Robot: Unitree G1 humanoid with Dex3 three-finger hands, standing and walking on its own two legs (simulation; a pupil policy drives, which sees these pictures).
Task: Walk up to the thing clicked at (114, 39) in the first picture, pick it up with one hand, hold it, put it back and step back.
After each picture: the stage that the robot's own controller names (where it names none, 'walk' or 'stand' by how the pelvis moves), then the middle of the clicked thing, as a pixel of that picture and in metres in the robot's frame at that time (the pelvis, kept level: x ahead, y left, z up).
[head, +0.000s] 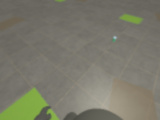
stand; (114, 39) +1.92 -0.58 -0.72
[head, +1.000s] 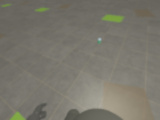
walk; (99, 41) +1.84 -0.07 -0.70
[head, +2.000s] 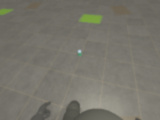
walk; (79, 53) +1.22 +0.29 -0.72
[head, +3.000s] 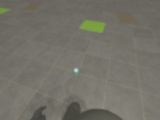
walk; (76, 71) +0.76 +0.26 -0.71
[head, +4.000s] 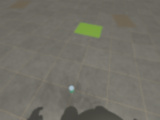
walk; (71, 89) +0.45 +0.20 -0.70
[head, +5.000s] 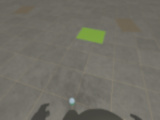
stand; (72, 101) +0.30 +0.19 -0.72
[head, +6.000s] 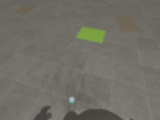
stand; (72, 100) +0.31 +0.20 -0.73
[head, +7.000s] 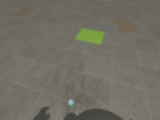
stand; (71, 103) +0.29 +0.21 -0.73
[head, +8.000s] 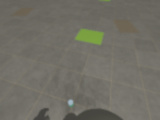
stand; (70, 103) +0.29 +0.21 -0.73
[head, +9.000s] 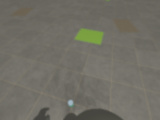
go down; (70, 103) +0.29 +0.21 -0.73
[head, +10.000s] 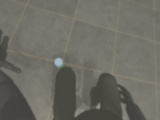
go down; (59, 63) +0.37 +0.25 -0.31
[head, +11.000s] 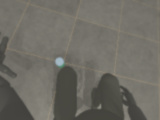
approach; (60, 62) +0.36 +0.26 -0.30
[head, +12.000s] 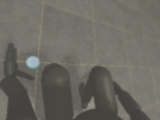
close in; (33, 63) +0.33 +0.29 -0.21
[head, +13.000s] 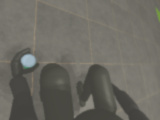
close; (29, 62) +0.34 +0.29 -0.21
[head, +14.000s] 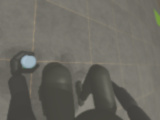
lift; (29, 63) +0.32 +0.29 -0.22
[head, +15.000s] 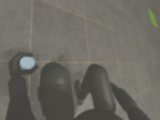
lift; (27, 64) +0.32 +0.29 -0.22
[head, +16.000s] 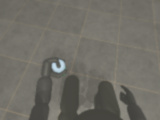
lift; (59, 68) +0.32 +0.22 -0.02
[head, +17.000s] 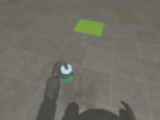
hold; (67, 73) +0.32 +0.17 +0.01
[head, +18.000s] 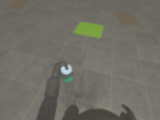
hold; (67, 73) +0.32 +0.17 +0.00
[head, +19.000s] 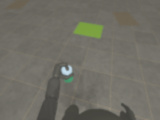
hold; (67, 74) +0.32 +0.17 +0.00
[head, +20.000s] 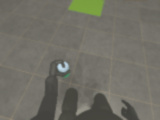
crouch; (64, 70) +0.35 +0.19 -0.07
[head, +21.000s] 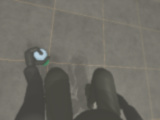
lower; (42, 57) +0.38 +0.28 -0.17
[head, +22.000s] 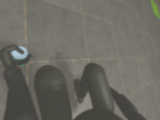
lower; (21, 56) +0.38 +0.31 -0.22
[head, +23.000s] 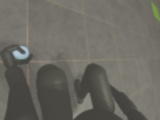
lower; (22, 56) +0.37 +0.31 -0.22
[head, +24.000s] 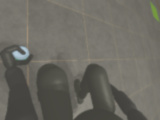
lower; (22, 56) +0.37 +0.31 -0.22
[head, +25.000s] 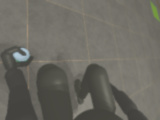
loosen; (23, 57) +0.36 +0.31 -0.21
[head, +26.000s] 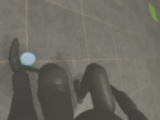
withdraw; (27, 60) +0.35 +0.28 -0.22
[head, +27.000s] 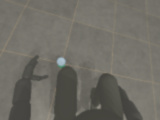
walk; (61, 63) +0.38 +0.25 -0.29
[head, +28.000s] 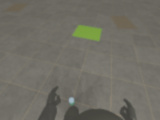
stand; (71, 101) +0.31 +0.17 -0.65
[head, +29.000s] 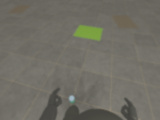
stand; (72, 99) +0.33 +0.19 -0.67
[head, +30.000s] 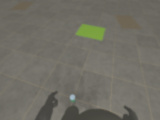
stand; (72, 98) +0.33 +0.18 -0.68
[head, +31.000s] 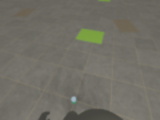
walk; (73, 100) +0.34 +0.18 -0.72
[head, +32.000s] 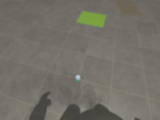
walk; (77, 78) +0.52 +0.15 -0.70
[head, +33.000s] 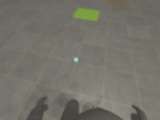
walk; (76, 61) +0.85 +0.24 -0.70
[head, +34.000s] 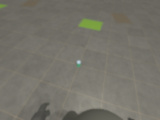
stand; (78, 63) +0.97 +0.20 -0.72
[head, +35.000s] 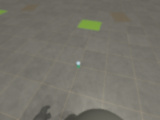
stand; (78, 64) +0.96 +0.22 -0.73
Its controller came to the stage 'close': yes
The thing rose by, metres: 0.70
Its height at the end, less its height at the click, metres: +0.00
